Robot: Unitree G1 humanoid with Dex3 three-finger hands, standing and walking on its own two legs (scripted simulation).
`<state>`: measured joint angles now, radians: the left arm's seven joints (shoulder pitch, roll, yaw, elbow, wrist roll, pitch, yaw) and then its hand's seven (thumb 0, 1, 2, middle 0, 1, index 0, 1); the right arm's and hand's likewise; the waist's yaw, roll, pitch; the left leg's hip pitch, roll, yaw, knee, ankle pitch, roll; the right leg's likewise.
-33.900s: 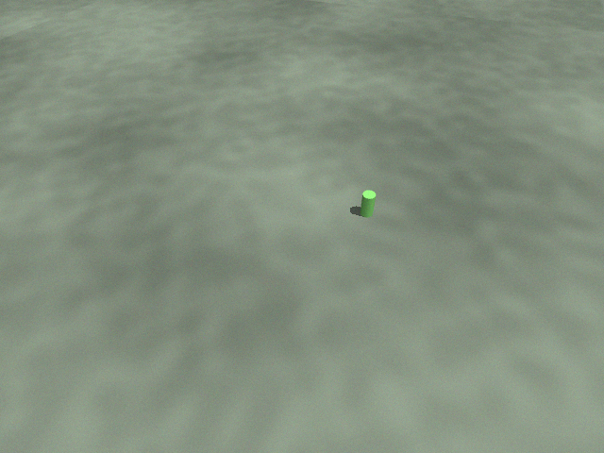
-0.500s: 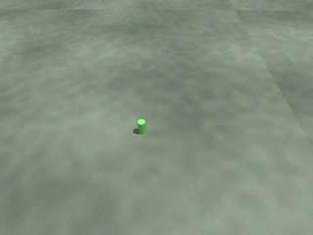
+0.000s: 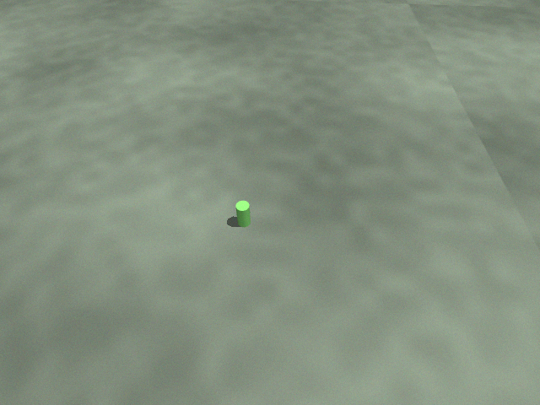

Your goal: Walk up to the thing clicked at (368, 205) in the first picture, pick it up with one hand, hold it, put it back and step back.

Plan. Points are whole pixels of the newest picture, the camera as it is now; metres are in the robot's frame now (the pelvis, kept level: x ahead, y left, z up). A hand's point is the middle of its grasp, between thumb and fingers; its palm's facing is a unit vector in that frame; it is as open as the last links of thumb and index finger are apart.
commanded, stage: step back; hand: left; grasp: from above
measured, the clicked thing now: (243, 214) +1.00 +0.16 -0.70
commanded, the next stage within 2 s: stand in 0.20 s
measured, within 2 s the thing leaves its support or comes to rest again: neither
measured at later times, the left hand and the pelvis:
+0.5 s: hand out of the picture +0.10 +0.25 -0.13, palm faces -0.04 -0.94 -0.33, open 7.4 cm; pelvis +0.01 +0.00 +0.02, yaw -1 degrees
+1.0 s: hand out of the picture +0.08 +0.25 -0.13, palm faces -0.04 -0.94 -0.34, open 7.4 cm; pelvis +0.00 +0.00 +0.02, yaw +0 degrees
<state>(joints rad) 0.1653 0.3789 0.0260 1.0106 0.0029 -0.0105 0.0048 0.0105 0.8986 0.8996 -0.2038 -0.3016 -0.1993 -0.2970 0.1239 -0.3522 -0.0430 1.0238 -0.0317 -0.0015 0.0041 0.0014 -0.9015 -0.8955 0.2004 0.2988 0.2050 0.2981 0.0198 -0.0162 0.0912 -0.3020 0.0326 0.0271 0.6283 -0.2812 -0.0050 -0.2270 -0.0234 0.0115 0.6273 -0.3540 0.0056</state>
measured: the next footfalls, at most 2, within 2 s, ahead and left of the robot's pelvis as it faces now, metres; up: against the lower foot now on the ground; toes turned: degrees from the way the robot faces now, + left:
none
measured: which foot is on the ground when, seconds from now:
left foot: down 0.00-1.00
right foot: down 0.00-1.00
